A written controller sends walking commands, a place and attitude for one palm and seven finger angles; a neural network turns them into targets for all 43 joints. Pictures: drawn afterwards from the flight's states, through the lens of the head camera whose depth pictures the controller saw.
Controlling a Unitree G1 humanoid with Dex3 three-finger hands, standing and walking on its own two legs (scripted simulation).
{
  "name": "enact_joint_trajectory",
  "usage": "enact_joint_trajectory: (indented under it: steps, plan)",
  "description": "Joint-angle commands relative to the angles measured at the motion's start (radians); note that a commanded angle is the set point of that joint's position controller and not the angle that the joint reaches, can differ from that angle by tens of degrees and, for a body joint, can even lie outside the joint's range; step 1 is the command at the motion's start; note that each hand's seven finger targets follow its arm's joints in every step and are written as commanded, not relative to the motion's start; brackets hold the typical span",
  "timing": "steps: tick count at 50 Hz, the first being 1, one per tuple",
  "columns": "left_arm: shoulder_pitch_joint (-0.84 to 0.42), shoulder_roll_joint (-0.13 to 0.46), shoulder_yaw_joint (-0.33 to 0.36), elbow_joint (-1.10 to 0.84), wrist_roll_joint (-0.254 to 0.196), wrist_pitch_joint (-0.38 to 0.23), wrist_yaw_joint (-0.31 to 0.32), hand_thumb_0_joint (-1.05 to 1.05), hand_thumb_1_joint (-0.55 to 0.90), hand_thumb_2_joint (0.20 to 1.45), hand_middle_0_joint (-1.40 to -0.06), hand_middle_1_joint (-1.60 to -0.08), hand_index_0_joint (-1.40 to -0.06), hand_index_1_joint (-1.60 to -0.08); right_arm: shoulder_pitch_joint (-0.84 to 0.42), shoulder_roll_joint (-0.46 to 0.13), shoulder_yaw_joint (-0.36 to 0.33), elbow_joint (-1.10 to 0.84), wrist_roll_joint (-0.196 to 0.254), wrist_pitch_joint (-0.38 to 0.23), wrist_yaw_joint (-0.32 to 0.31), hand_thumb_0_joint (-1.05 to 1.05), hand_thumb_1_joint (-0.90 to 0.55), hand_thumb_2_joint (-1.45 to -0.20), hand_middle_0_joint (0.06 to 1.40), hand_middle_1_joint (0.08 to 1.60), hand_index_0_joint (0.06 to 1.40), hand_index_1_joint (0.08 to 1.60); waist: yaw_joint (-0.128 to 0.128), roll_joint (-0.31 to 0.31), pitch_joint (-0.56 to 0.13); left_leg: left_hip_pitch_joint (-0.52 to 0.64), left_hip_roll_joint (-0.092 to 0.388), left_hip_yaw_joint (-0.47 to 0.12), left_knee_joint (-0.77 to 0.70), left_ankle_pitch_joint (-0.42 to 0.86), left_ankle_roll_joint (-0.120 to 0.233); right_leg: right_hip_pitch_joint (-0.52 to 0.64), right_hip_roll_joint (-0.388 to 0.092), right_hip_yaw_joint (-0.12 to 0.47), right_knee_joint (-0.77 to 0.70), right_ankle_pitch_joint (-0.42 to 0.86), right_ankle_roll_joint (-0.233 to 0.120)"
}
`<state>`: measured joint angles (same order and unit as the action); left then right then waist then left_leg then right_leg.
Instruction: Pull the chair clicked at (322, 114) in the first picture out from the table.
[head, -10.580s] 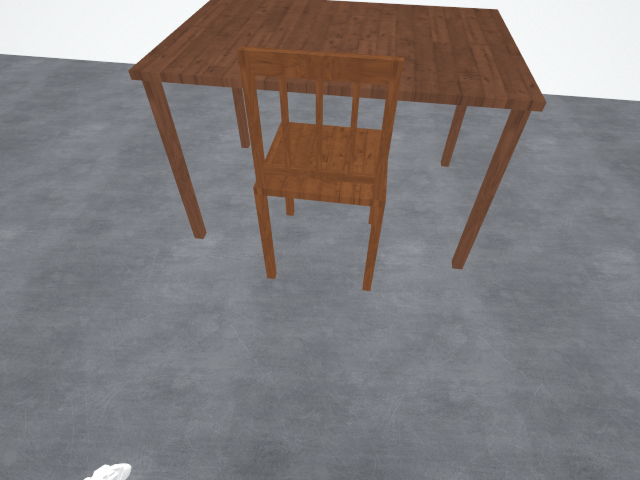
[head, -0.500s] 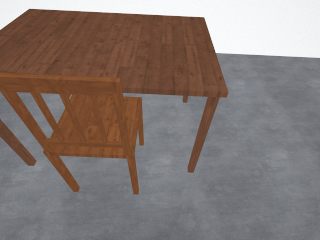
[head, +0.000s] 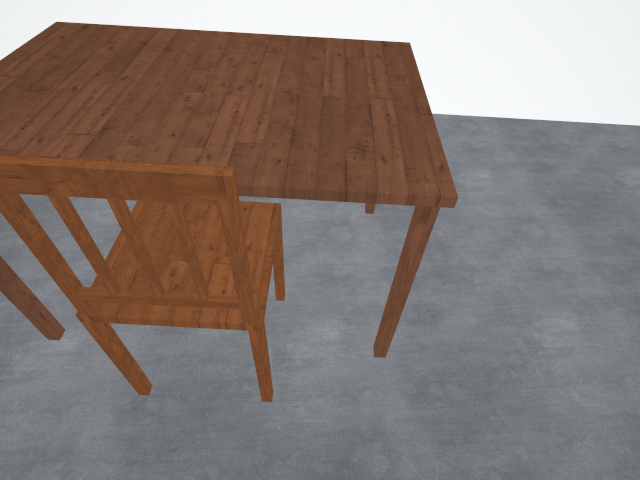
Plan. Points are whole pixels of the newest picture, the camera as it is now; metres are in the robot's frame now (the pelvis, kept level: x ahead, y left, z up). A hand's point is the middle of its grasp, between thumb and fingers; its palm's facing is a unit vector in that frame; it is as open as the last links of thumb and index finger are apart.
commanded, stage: shuffle to correct the standing spot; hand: left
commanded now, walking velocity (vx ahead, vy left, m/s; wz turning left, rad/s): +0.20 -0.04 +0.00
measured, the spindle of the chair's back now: (140, 251) +0.49 +0.36 -0.08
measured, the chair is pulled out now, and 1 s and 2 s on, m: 0.00 0.00 0.00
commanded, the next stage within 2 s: come to a stop and stand still in 0.06 s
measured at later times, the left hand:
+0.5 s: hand out of the picture +0.13 +0.17 -0.17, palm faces +0.09 -0.97 -0.24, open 7.3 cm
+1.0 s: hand out of the picture +0.04 +0.15 -0.17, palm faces +0.08 -0.98 -0.18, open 7.3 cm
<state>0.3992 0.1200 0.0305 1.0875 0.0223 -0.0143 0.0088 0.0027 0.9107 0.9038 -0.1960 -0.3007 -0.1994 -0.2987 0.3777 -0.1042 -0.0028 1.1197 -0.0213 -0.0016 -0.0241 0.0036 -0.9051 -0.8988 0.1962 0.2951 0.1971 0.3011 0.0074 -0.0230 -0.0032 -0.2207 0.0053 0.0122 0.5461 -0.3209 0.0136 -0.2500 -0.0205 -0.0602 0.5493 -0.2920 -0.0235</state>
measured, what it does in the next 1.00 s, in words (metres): steps on the spot: left foot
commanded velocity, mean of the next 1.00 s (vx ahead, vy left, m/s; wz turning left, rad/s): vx -0.05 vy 0.01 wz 0.00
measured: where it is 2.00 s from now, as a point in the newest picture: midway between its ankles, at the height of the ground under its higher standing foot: outside the picture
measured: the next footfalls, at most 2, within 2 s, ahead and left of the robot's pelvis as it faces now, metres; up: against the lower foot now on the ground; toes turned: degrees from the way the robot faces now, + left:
left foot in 0.60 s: +0.13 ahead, +0.11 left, +0.00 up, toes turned +6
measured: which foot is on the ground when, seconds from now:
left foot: down 0.00-0.36, up 0.38-0.58, down 0.60-1.00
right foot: down 0.00-1.00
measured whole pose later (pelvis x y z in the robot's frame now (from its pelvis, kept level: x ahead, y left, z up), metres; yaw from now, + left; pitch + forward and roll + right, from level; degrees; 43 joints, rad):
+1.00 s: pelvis +0.05 -0.02 +0.01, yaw +2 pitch -2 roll +1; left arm 0.31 0.14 0.00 1.08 0.01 0.00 0.03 0.01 0.92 0.90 -0.20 -0.30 -0.20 -0.30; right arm 0.20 -0.17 -0.02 1.06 -0.01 0.01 -0.03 0.00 -0.93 -0.90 0.20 0.30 0.20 0.30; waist 0.01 0.00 0.03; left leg -0.24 0.03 0.10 0.44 -0.18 0.00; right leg -0.17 -0.01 -0.05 0.49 -0.29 -0.02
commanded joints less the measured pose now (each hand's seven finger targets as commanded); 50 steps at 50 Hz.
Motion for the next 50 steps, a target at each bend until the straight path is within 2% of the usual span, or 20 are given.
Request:
enact_joint_trajectory:
  steps: [1, 4, 7, 8, 9, 10, 12, 15, 17, 18, 19, 22, 26, 28, 30, 31, 34, 38, 41, 50]
  plan:
    - [0.118, 0.084, 0.024, -0.008, 0.0, -0.02, 0.005, 0.0, 0.9, 0.9, -0.2, -0.3, -0.2, -0.3, 0.043, -0.068, -0.017, -0.047, -0.003, -0.034, 0.0, 0.0, -0.9, -0.9, 0.2, 0.3, 0.2, 0.3, 0.017, -0.038, 0.137, -0.195, 0.029, -0.021, -0.045, -0.129, 0.048, 0.045, -0.116, 0.184, -0.173, -0.244, -0.092]
    - [0.127, 0.096, 0.033, 0.003, -0.001, -0.024, 0.008, 0.0, 0.9, 0.9, -0.2, -0.3, -0.2, -0.3, 0.05, -0.049, -0.012, -0.051, -0.003, -0.045, 0.002, 0.0, -0.9, -0.9, 0.2, 0.3, 0.2, 0.3, 0.006, -0.078, 0.135, -0.184, 0.014, 0.03, 0.049, -0.044, 0.041, 0.046, -0.155, 0.215, -0.168, -0.178, -0.12]
    - [0.096, 0.075, 0.029, 0.007, 0.0, -0.028, 0.006, 0.0, 0.9, 0.9, -0.2, -0.3, -0.2, -0.3, 0.105, -0.061, -0.011, -0.022, 0.0, -0.061, -0.002, 0.0, -0.9, -0.9, 0.2, 0.3, 0.2, 0.3, -0.028, 0.021, 0.104, -0.022, 0.056, -0.014, -0.03, 0.158, 0.053, -0.019, -0.092, 0.084, -0.012, 0.075, -0.087]
    - [0.068, 0.054, 0.023, -0.004, 0.0, -0.03, 0.005, 0.0, 0.9, 0.9, -0.2, -0.3, -0.2, -0.3, 0.174, -0.101, -0.019, 0.01, -0.001, -0.067, -0.01, 0.0, -0.9, -0.9, 0.2, 0.3, 0.2, 0.3, -0.054, 0.133, 0.071, 0.109, 0.139, -0.126, -0.079, 0.346, 0.088, -0.107, -0.032, -0.001, 0.14, 0.136, -0.055]
    - [0.017, 0.026, 0.014, -0.023, 0.001, -0.034, 0.008, 0.0, 0.9, 0.9, -0.2, -0.3, -0.2, -0.3, 0.255, -0.147, -0.028, 0.045, -0.006, -0.067, -0.023, 0.0, -0.9, -0.9, 0.2, 0.3, 0.2, 0.3, -0.08, 0.263, 0.072, 0.228, 0.256, -0.274, -0.131, 0.628, 0.159, -0.248, 0.023, -0.075, 0.298, 0.021, -0.022]
    - [-0.052, 0.03, 0.009, -0.05, 0.001, -0.035, 0.013, 0.0, 0.9, 0.9, -0.2, -0.3, -0.2, -0.3, 0.284, -0.144, -0.022, 0.064, -0.01, -0.061, -0.032, 0.0, -0.9, -0.9, 0.2, 0.3, 0.2, 0.3, -0.094, 0.278, 0.118, 0.315, 0.327, -0.346, -0.146, 0.968, 0.223, -0.396, 0.026, -0.043, 0.386, -0.263, -0.016]
    - [-0.108, 0.036, 0.013, -0.063, -0.006, -0.028, 0.017, 0.0, 0.9, 0.9, -0.2, -0.3, -0.2, -0.3, 0.239, -0.119, -0.005, 0.052, -0.013, -0.052, -0.043, 0.0, -0.9, -0.9, 0.2, 0.3, 0.2, 0.3, -0.079, 0.181, 0.165, 0.279, 0.317, -0.255, -0.098, 1.204, 0.213, -0.377, -0.03, 0.01, 0.311, -0.314, -0.013]
    - [0.061, 0.042, 0.02, -0.014, -0.014, -0.025, 0.011, 0.0, 0.9, 0.9, -0.2, -0.3, -0.2, -0.3, 0.063, -0.136, -0.007, -0.011, 0.012, -0.046, -0.047, 0.0, -0.9, -0.9, 0.2, 0.3, 0.2, 0.3, 0.045, 0.127, 0.047, 0.093, 0.145, -0.052, 0.04, 0.988, 0.065, 0.071, -0.022, -0.028, -0.114, 0.232, 0.012]
    - [0.134, 0.144, 0.033, 0.011, -0.013, -0.025, 0.029, 0.0, 0.9, 0.9, -0.2, -0.3, -0.2, -0.3, 0.058, -0.096, -0.018, -0.037, 0.031, -0.041, -0.039, 0.0, -0.9, -0.9, 0.2, 0.3, 0.2, 0.3, 0.049, -0.061, -0.075, -0.108, 0.031, -0.001, 0.139, 0.312, -0.009, 0.322, -0.229, 0.17, -0.001, 0.973, -0.083]
    - [0.097, 0.168, 0.031, 0.005, -0.014, -0.017, 0.03, 0.0, 0.9, 0.9, -0.2, -0.3, -0.2, -0.3, 0.073, -0.063, -0.026, -0.034, 0.037, -0.031, -0.037, 0.0, -0.9, -0.9, 0.2, 0.3, 0.2, 0.3, 0.025, -0.103, -0.077, -0.116, 0.002, 0.005, 0.192, -0.121, -0.017, 0.276, -0.348, 0.201, -0.033, 1.083, -0.168]
    - [0.051, 0.17, 0.029, -0.01, -0.008, -0.009, 0.032, 0.0, 0.9, 0.9, -0.2, -0.3, -0.2, -0.3, 0.056, -0.035, -0.028, -0.035, 0.032, -0.021, -0.039, 0.0, -0.9, -0.9, 0.2, 0.3, 0.2, 0.3, 0.018, -0.108, -0.003, -0.12, 0.002, 0.013, 0.229, -0.229, -0.015, 0.189, -0.357, 0.176, -0.056, 1.097, -0.191]
    - [-0.023, 0.14, 0.028, -0.036, 0.003, 0.001, 0.041, 0.0, 0.9, 0.9, -0.2, -0.3, -0.2, -0.3, 0.019, -0.013, -0.029, -0.039, 0.022, 0.006, -0.033, 0.0, -0.9, -0.9, 0.2, 0.3, 0.2, 0.3, 0.018, -0.202, 0.056, -0.163, 0.018, 0.024, 0.265, -0.249, -0.024, 0.148, -0.318, 0.128, -0.069, 1.079, -0.192]
    - [-0.098, 0.164, 0.045, -0.084, -0.003, 0.017, 0.044, 0.0, 0.9, 0.9, -0.2, -0.3, -0.2, -0.3, 0.033, -0.018, -0.039, -0.04, 0.019, 0.01, -0.018, 0.0, -0.9, -0.9, 0.2, 0.3, 0.2, 0.3, -0.009, -0.114, -0.023, -0.058, 0.008, 0.072, 0.093, -0.027, -0.036, 0.104, -0.28, 0.102, -0.046, 0.788, -0.165]
    - [-0.137, 0.16, 0.049, -0.112, -0.011, 0.029, 0.038, 0.0, 0.9, 0.9, -0.2, -0.3, -0.2, -0.3, 0.066, -0.045, -0.044, -0.032, 0.011, 0.008, -0.014, 0.0, -0.9, -0.9, 0.2, 0.3, 0.2, 0.3, -0.035, -0.059, -0.023, 0.089, 0.034, 0.069, -0.08, 0.221, -0.027, -0.018, -0.208, 0.065, 0.01, 0.492, -0.09]
    - [-0.136, 0.079, 0.035, -0.138, -0.018, 0.043, 0.034, 0.0, 0.9, 0.9, -0.2, -0.3, -0.2, -0.3, 0.005, -0.146, -0.056, -0.075, -0.004, -0.002, -0.016, 0.0, -0.9, -0.9, 0.2, 0.3, 0.2, 0.3, -0.012, 0.233, 0.018, -0.012, 0.299, -0.211, -0.223, 0.526, 0.123, -0.076, -0.038, -0.027, 0.178, -0.12, 0.016]
    - [-0.127, 0.081, 0.033, -0.141, -0.012, 0.047, 0.036, 0.0, 0.9, 0.9, -0.2, -0.3, -0.2, -0.3, -0.062, -0.15, -0.056, -0.1, -0.007, -0.003, -0.015, 0.0, -0.9, -0.9, 0.2, 0.3, 0.2, 0.3, 0.003, 0.204, 0.026, -0.087, 0.326, -0.224, -0.265, 0.447, 0.182, -0.039, -0.028, 0.024, 0.304, -0.251, 0.012]
    - [-0.117, 0.065, 0.027, -0.116, -0.001, 0.053, 0.028, 0.0, 0.9, 0.9, -0.2, -0.3, -0.2, -0.3, -0.155, -0.139, -0.044, -0.122, -0.009, -0.009, -0.019, 0.0, -0.9, -0.9, 0.2, 0.3, 0.2, 0.3, 0.023, 0.195, 0.063, -0.111, 0.273, -0.159, -0.271, 0.347, 0.178, -0.056, -0.041, 0.062, 0.318, -0.209, 0.006]
    - [-0.049, 0.065, 0.011, -0.08, 0.0, 0.022, 0.024, 0.0, 0.9, 0.9, -0.2, -0.3, -0.2, -0.3, -0.141, -0.156, -0.048, -0.12, 0.0, -0.008, -0.014, 0.0, -0.9, -0.9, 0.2, 0.3, 0.2, 0.3, 0.032, 0.089, -0.027, 0.023, 0.192, -0.082, -0.132, 0.375, 0.112, 0.051, -0.038, 0.036, -0.087, 0.01, 0.025]
    - [-0.09, 0.152, 0.006, -0.083, 0.0, -0.001, 0.029, 0.0, 0.9, 0.9, -0.2, -0.3, -0.2, -0.3, -0.116, -0.103, -0.039, -0.122, 0.013, -0.001, -0.001, 0.0, -0.9, -0.9, 0.2, 0.3, 0.2, 0.3, -0.019, -0.109, -0.004, -0.002, 0.06, 0.023, -0.083, 0.129, 0.0, 0.039, -0.206, 0.206, -0.183, 0.331, -0.045]
    - [-0.052, 0.115, -0.016, -0.039, -0.007, -0.005, 0.024, 0.0, 0.9, 0.9, -0.2, -0.3, -0.2, -0.3, -0.119, -0.123, -0.022, -0.061, 0.009, -0.004, 0.003, 0.0, -0.9, -0.9, 0.2, 0.3, 0.2, 0.3, -0.01, -0.025, 0.084, 0.057, 0.1, -0.014, -0.185, 0.127, 0.001, -0.061, -0.101, 0.143, -0.259, -0.01, -0.012]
